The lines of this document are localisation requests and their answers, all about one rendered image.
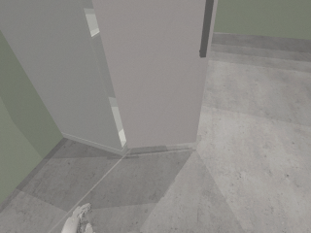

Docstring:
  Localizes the fridge door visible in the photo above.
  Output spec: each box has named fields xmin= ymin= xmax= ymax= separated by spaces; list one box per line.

xmin=91 ymin=0 xmax=218 ymax=149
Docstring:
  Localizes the handle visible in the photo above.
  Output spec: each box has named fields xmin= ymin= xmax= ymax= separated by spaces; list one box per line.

xmin=199 ymin=0 xmax=214 ymax=58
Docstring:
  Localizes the robot left hand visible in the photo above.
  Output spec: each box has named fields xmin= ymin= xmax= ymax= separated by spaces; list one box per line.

xmin=61 ymin=203 xmax=95 ymax=233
